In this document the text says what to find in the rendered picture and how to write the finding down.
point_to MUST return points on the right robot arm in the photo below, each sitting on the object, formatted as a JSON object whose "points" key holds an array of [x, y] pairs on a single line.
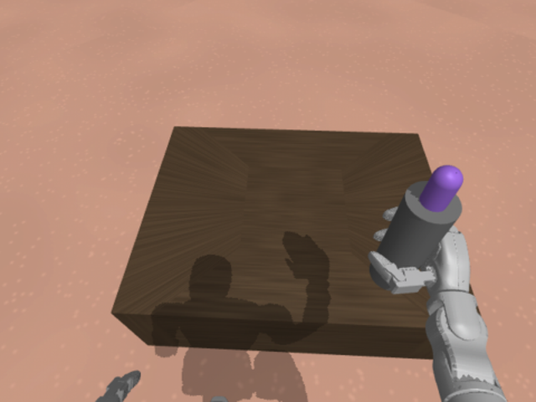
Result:
{"points": [[458, 336]]}

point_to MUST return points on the left robot hand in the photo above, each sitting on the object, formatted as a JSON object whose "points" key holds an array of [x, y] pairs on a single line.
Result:
{"points": [[119, 387]]}

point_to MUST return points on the bottle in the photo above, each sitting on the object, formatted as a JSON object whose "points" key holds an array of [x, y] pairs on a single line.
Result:
{"points": [[424, 216]]}

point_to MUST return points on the right robot hand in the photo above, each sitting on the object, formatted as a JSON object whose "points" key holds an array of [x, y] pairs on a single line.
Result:
{"points": [[446, 268]]}

